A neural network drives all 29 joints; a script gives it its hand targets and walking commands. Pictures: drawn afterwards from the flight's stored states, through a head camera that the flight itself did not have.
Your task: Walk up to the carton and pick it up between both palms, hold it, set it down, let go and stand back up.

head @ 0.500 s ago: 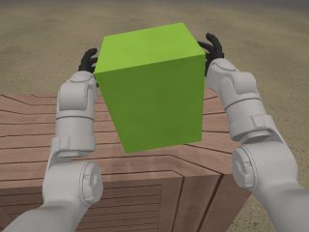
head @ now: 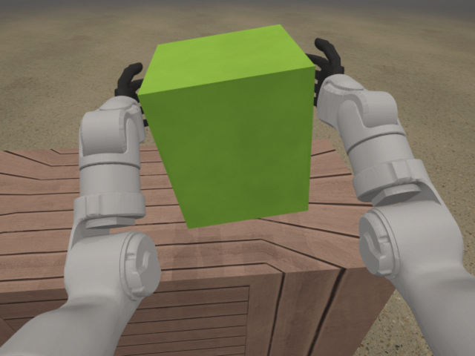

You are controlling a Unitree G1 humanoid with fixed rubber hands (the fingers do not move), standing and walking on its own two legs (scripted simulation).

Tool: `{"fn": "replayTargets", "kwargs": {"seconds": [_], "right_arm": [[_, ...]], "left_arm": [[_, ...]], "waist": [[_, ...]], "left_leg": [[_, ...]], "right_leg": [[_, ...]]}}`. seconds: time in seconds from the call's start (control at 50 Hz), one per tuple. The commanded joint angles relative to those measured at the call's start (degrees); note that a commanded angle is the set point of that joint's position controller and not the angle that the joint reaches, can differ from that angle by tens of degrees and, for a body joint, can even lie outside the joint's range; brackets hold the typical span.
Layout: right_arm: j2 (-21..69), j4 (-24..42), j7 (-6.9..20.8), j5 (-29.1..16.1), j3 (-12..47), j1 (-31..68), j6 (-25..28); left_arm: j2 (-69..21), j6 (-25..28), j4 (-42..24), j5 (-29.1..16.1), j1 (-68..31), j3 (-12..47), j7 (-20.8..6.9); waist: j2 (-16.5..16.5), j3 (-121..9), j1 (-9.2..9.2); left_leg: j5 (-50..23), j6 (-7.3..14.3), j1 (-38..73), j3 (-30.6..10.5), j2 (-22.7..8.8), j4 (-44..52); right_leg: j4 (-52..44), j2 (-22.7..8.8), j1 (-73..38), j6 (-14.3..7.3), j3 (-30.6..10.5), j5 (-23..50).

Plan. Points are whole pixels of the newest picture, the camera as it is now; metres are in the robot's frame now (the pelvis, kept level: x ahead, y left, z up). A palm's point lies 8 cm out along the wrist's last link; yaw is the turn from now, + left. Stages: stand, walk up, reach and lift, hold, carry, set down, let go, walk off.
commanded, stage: reach and lift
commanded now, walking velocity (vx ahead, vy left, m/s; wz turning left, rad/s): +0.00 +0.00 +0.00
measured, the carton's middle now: (233, 128) +0.42 -0.02 +0.24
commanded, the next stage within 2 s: hold in 0.12 s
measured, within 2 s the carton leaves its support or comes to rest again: neither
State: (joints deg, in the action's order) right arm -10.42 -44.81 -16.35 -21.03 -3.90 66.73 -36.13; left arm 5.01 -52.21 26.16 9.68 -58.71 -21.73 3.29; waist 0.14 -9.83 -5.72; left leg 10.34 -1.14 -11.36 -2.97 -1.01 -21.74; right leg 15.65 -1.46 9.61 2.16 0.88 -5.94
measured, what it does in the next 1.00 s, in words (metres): stands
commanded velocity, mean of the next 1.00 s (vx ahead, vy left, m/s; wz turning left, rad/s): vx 0.00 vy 0.00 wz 0.00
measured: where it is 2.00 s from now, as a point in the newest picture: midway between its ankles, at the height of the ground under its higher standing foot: outside the picture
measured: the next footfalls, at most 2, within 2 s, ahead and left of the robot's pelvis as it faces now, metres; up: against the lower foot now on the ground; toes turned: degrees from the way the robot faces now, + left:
none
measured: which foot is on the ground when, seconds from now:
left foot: down 0.00-1.00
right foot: down 0.00-1.00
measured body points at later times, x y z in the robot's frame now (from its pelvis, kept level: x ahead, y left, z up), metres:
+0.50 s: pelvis +0.00 +0.00 +0.00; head -0.08 +0.01 +0.44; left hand +0.39 +0.14 +0.31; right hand +0.38 -0.16 +0.34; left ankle +0.01 +0.13 -0.75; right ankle +0.03 -0.15 -0.75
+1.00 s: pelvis +0.00 +0.00 +0.00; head -0.08 +0.01 +0.44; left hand +0.39 +0.14 +0.32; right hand +0.38 -0.16 +0.35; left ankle +0.01 +0.13 -0.75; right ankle +0.03 -0.15 -0.75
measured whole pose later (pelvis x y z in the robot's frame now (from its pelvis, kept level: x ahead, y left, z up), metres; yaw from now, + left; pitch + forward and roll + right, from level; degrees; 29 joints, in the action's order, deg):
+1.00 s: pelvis +0.00 +0.00 +0.00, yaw +0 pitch +0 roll -1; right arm -12.3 -45.6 -17.9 -23.4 -1.0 70.4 -41.6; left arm 5.0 -56.2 26.4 12.1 -62.0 -24.3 1.6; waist 1.1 -12.0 -5.4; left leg 10.3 -1.4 -11.4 -3.1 -1.0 -21.7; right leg 15.7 -1.4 9.6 2.2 0.9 -5.9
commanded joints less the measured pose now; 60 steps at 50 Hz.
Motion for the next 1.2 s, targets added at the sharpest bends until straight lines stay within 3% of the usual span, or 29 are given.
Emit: {"fn": "replayTargets", "kwargs": {"seconds": [0.0, 0.02, 0.06, 0.08, 0.14, 0.16, 0.26, 0.32, 0.38, 0.44, 0.46, 0.48, 0.56, 0.58, 0.6, 0.64, 0.66, 0.68, 0.78, 0.8, 0.84, 0.86, 0.9, 0.96, 1.0, 1.02, 1.04, 1.1, 1.18], "right_arm": [[35.8, 11.7, 10.0, -11.6, 15.5, 44.7, -1.9], [36.1, 16.8, 9.9, -14.0, 17.4, 47.0, -1.6], [35.9, 12.3, 9.4, -13.3, 16.6, 46.4, -3.3], [35.4, 14.5, 9.4, -12.8, 16.0, 45.0, -2.7], [35.2, 14.8, 9.4, -13.6, 15.7, 46.6, -3.4], [37.2, 20.5, 9.5, -15.0, 18.0, 49.2, -2.5], [33.9, 12.3, 9.7, -13.7, 14.9, 49.5, -4.1], [35.2, 16.9, 9.6, -15.1, 16.8, 50.7, -3.9], [34.1, 11.5, 9.7, -12.9, 14.6, 46.3, -4.8], [35.2, 11.8, 9.7, -13.8, 15.3, 50.0, -5.5], [34.5, 12.1, 9.9, -13.2, 14.7, 49.6, -5.4], [36.0, 13.5, 9.7, -13.7, 15.2, 47.3, -5.4], [34.9, 14.7, 9.6, -15.3, 16.2, 50.4, -5.2], [35.0, 12.8, 9.7, -14.3, 15.1, 48.9, -5.8], [34.0, 12.1, 9.6, -14.6, 15.0, 49.2, -5.9], [33.0, 8.6, 10.0, -12.6, 13.2, 48.2, -6.2], [36.0, 13.0, 9.9, -13.5, 16.0, 48.9, -5.3], [35.3, 13.7, 9.7, -14.7, 15.0, 49.4, -5.4], [34.4, 17.0, 9.3, -15.1, 15.0, 49.9, -5.9], [35.0, 12.0, 9.4, -14.4, 14.8, 49.0, -6.6], [35.7, 12.3, 9.7, -13.2, 14.0, 49.1, -6.3], [35.7, 14.0, 9.4, -14.4, 14.1, 48.8, -6.0], [34.0, 10.5, 9.4, -14.3, 14.1, 48.1, -6.6], [34.0, 14.0, 9.7, -14.6, 14.1, 49.2, -6.0], [35.4, 16.8, 9.4, -15.0, 15.5, 50.5, -5.8], [35.0, 14.1, 9.3, -14.4, 14.7, 52.2, -6.4], [35.8, 14.9, 9.4, -14.6, 15.2, 49.4, -6.3], [35.2, 11.6, 9.4, -14.0, 13.5, 50.2, -6.7], [35.0, 10.5, 9.6, -12.5, 12.7, 51.4, -6.1]], "left_arm": [[-32.1, 6.3, -11.2, -10.1, -52.0, 23.9, -8.1], [-32.2, 5.8, -14.8, -11.8, -51.6, 25.2, -7.9], [-30.1, 5.4, -9.5, -10.0, -51.2, 21.4, -7.7], [-31.5, 5.4, -11.9, -10.4, -49.7, 23.3, -8.1], [-31.9, 4.7, -12.4, -10.7, -53.7, 23.7, -8.5], [-33.6, 5.1, -17.0, -11.8, -53.9, 26.1, -8.0], [-29.8, 3.7, -8.2, -8.6, -53.4, 19.9, -8.9], [-31.5, 3.5, -11.3, -10.2, -51.9, 22.4, -9.0], [-29.2, 2.8, -9.1, -7.7, -51.5, 18.9, -9.4], [-30.8, 2.9, -9.7, -9.3, -55.8, 21.3, -9.8], [-30.5, 2.7, -8.2, -9.2, -54.0, 19.8, -10.1], [-31.1, 3.0, -12.4, -9.7, -54.4, 21.0, -10.0], [-29.4, 2.7, -10.5, -8.1, -54.1, 19.5, -9.9], [-30.5, 2.6, -10.2, -9.2, -55.1, 20.8, -10.0], [-29.8, 2.1, -7.9, -8.6, -53.8, 19.9, -10.4], [-29.1, 2.0, -4.6, -7.5, -54.3, 18.0, -11.2], [-29.8, 2.6, -9.5, -8.5, -52.5, 18.7, -11.1], [-30.7, 2.8, -11.3, -9.0, -55.5, 20.3, -10.9], [-30.0, 2.3, -10.2, -10.2, -53.3, 20.3, -10.6], [-28.4, 2.6, -8.0, -8.3, -54.8, 18.5, -10.8], [-28.8, 3.0, -8.9, -8.6, -56.2, 18.3, -11.1], [-30.5, 2.8, -11.6, -9.6, -55.7, 20.4, -11.0], [-28.3, 2.5, -7.3, -7.3, -54.0, 17.2, -11.1], [-30.7, 2.4, -9.2, -8.3, -54.7, 19.4, -11.3], [-31.1, 2.8, -11.3, -10.2, -54.9, 21.2, -10.7], [-30.4, 2.8, -7.2, -9.7, -56.5, 19.2, -10.7], [-30.9, 2.9, -10.8, -10.5, -55.7, 21.6, -10.8], [-28.4, 2.4, -5.5, -7.2, -54.9, 16.3, -11.4], [-28.0, 2.9, -3.0, -7.5, -54.7, 15.9, -12.5]], "waist": [[7.2, -28.2, 1.83], [6.9, -31.3, 2.85], [4.9, -27.5, 3.08], [4.4, -28.9, 1.89], [7.1, -26.6, 2.07], [7.2, -33.5, 2.22], [5.5, -23.7, 3.17], [5.3, -28.3, 3.35], [5.9, -23.0, 3.29], [6.5, -23.6, 2.7], [4.2, -23.2, 2.72], [5.9, -26.8, 2.63], [7.0, -27.7, 4.66], [7.0, -26.2, 2.84], [6.8, -24.1, 3.58], [6.3, -19.3, 2.34], [4.2, -25.8, 3.74], [6.7, -27.2, 3.05], [5.8, -28.2, 2.42], [6.1, -25.0, 3.03], [5.0, -25.7, 3.53], [5.4, -28.2, 2.13], [6.8, -24.5, 2.89], [7.5, -26.2, 2.52], [5.1, -30.7, 2.89], [4.0, -27.8, 2.49], [6.7, -29.1, 2.59], [4.8, -22.6, 4.14], [3.7, -23.3, 3.38]], "left_leg": [[-12.8, -4.1, 3.7, -0.7, 2.8, 1.4], [-16.1, -3.9, 4.4, -0.7, 2.6, 0.3], [-12.6, -3.3, 3.1, -0.2, 3.3, 1.1], [-14.0, -3.7, 3.5, -0.6, 3.0, 1.2], [-11.8, -4.1, 2.6, -0.7, 3.1, 1.8], [-16.6, -4.7, 4.6, -1.1, 2.9, 0.9], [-8.4, -3.8, 1.8, -0.9, 2.6, 2.5], [-12.2, -4.0, 2.6, -0.9, 3.2, 2.0], [-8.0, -3.3, -0.1, -0.7, 2.3, 3.3], [-8.2, -3.9, 0.1, -1.4, 2.6, 3.6], [-6.4, -3.1, -0.1, -0.9, 2.5, 3.4], [-11.1, -3.7, 1.6, -0.4, 2.7, 3.0], [-13.0, -4.4, 1.2, 0.0, 3.1, 2.3], [-10.9, -4.3, 0.7, -1.2, 2.8, 3.0], [-9.7, -3.9, 1.2, -1.2, 2.4, 2.9], [-3.9, -3.6, -1.3, -1.0, 2.3, 5.1], [-9.0, -3.0, -0.4, -1.2, 2.3, 3.6], [-11.0, -4.1, -0.4, -1.0, 2.5, 3.0], [-13.0, -4.2, 1.0, -1.4, 2.6, 2.4], [-10.7, -4.1, -0.1, -1.0, 2.8, 3.3], [-9.2, -3.7, -0.7, -0.7, 2.9, 3.9], [-11.6, -4.4, 0.9, -0.6, 2.7, 3.2], [-11.2, -4.5, 0.6, -0.7, 2.6, 3.0], [-10.3, -4.6, 0.7, -1.3, 2.3, 3.9], [-13.8, -4.6, 1.2, -1.7, 2.2, 2.6], [-9.2, -3.7, 0.3, -1.3, 2.7, 3.0], [-12.6, -4.3, 0.6, -1.4, 2.6, 3.3], [-6.6, -3.6, -2.6, -0.7, 2.6, 4.7], [-4.1, -2.7, -3.3, -1.0, 2.0, 5.2]], "right_leg": [[3.0, 8.0, -17.3, -0.9, -0.3, 10.3], [3.2, 8.1, -18.2, -1.2, -0.7, 14.0], [1.9, 8.0, -16.5, -0.7, -0.6, 10.6], [2.8, 8.5, -17.9, -0.6, -0.3, 12.5], [2.2, 8.1, -17.1, -1.1, -0.2, 9.3], [3.7, 8.8, -18.5, -1.2, -0.3, 13.5], [1.6, 7.8, -16.1, -1.1, -0.6, 6.6], [2.6, 8.4, -18.0, -1.2, -0.2, 10.3], [2.8, 8.4, -17.6, -1.2, -0.1, 7.6], [2.6, 8.5, -16.4, -1.2, -0.2, 6.9], [2.0, 8.5, -16.8, -1.6, -0.3, 5.7], [2.7, 8.2, -19.0, -1.5, -0.5, 10.5], [2.9, 8.3, -19.1, -1.2, -0.2, 10.7], [2.7, 8.5, -18.2, -1.4, -0.3, 8.7], [2.1, 8.1, -17.5, -1.5, -0.9, 7.2], [1.2, 7.6, -18.1, -1.6, -0.8, 3.6], [2.5, 8.4, -19.9, -1.2, -0.7, 8.9], [3.8, 8.7, -19.8, -1.2, -0.3, 10.4], [3.5, 8.8, -20.2, -1.5, -0.4, 11.8], [2.3, 8.0, -19.2, -0.9, -1.0, 9.3], [2.7, 8.2, -18.9, -0.8, -0.7, 7.1], [3.1, 8.6, -19.8, -1.2, -0.4, 9.8], [2.8, 8.4, -19.2, -1.2, -0.4, 9.4], [3.2, 8.6, -19.9, -1.4, -0.3, 8.6], [3.7, 9.4, -19.8, -1.5, -0.5, 11.1], [2.8, 8.5, -19.2, -1.1, -0.8, 7.1], [3.8, 8.7, -20.6, -1.0, -0.8, 10.8], [3.2, 8.6, -19.8, -0.7, -0.3, 6.4], [2.9, 8.5, -20.0, -1.1, -0.6, 6.0]]}}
